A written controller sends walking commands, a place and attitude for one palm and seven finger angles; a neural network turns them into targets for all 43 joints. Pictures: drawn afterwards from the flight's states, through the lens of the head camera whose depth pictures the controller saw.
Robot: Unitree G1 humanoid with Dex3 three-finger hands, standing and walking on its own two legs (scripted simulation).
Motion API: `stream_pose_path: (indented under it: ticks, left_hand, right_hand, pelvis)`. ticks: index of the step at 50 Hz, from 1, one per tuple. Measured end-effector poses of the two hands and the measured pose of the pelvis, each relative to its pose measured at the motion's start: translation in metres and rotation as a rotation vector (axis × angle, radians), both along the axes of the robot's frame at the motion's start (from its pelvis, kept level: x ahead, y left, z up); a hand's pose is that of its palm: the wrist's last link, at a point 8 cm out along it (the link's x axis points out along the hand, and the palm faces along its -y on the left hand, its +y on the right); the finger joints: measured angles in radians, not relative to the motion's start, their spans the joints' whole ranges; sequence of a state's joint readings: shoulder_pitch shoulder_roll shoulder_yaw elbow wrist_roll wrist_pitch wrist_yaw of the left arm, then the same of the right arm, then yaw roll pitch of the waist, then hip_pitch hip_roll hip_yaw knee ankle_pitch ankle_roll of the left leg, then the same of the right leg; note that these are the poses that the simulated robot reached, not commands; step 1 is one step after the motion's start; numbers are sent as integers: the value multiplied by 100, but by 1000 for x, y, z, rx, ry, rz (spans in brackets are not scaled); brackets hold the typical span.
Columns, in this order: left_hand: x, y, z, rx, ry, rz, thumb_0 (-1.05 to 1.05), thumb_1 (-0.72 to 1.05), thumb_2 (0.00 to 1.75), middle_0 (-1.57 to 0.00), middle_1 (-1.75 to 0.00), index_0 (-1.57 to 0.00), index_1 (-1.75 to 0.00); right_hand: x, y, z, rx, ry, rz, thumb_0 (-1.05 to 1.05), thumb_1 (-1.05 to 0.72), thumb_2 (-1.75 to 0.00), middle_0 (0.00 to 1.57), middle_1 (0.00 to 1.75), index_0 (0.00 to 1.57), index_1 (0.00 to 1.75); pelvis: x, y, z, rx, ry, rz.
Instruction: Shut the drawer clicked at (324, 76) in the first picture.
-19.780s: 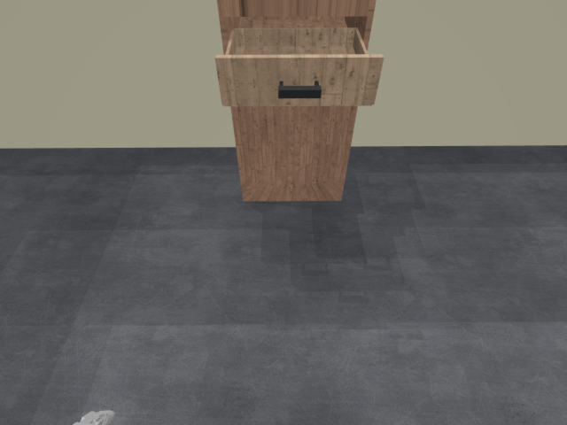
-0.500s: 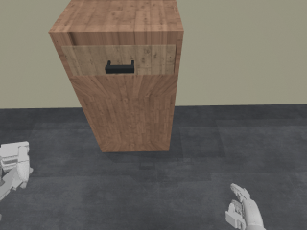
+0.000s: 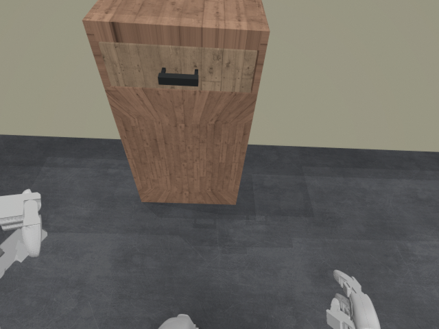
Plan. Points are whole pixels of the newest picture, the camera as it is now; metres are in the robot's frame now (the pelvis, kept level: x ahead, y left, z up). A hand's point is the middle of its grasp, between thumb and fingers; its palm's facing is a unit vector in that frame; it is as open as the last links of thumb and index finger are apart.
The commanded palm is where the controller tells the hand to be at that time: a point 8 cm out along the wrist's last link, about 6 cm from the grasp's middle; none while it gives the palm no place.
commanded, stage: step back with the hand held close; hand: left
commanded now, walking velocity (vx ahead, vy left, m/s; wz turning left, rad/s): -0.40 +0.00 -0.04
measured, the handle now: (179, 75) +0.77 +0.16 +0.03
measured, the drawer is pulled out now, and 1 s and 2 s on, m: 0.00 0.00 0.00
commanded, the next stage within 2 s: stop stepping back and stand still in 0.26 s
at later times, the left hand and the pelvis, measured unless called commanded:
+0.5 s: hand (8, 298) +0.13 +0.23 +0.18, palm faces +0.24 -0.88 -0.42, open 3.2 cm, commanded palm +0.06 +0.28 +0.19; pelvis -0.10 +0.01 +0.00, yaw -5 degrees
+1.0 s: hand out of the picture +0.06 +0.22 +0.19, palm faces +0.22 -0.85 -0.47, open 3.2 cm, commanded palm +0.01 +0.28 +0.19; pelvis -0.15 +0.02 +0.01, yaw -7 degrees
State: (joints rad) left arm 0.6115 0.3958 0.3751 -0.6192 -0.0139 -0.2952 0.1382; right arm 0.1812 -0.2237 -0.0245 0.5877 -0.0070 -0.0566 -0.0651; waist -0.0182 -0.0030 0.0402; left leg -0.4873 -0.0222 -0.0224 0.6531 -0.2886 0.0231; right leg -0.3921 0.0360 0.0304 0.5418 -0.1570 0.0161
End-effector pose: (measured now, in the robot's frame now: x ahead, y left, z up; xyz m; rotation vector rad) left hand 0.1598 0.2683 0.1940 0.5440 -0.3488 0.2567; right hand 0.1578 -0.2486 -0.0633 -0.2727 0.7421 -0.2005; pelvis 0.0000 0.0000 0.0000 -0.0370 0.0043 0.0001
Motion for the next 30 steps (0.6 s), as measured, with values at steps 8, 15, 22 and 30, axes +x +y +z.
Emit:
stream_pose_path:
  ticks: [8,15,22,30]
  left_hand:
    - [-29,27,9,48,-35,41,1,89,90,-140,-159,-141,-160]
    - [-65,16,3,-20,-27,46,1,89,90,-140,-160,-141,-160]
    - [-61,2,-2,-63,-47,-92,1,89,90,-141,-160,-141,-160]
    - [-102,6,6,19,79,-103,1,89,90,-140,-159,-141,-160]
  right_hand:
    - [-28,18,8,-6,-23,3,1,-91,-90,20,30,20,30]
    - [-46,34,4,46,-38,84,1,-90,-90,20,30,20,30]
    - [-90,28,0,27,-25,-8,1,-90,-90,20,30,20,30]
    - [-152,12,16,14,-46,-74,1,-90,-90,20,30,20,30]
  pelvis:
    - [-26,8,4,-58,5,28]
    - [-55,-1,2,-5,73,-46]
    - [-80,8,1,-11,11,-80]
    - [-119,10,9,2,-4,-71]
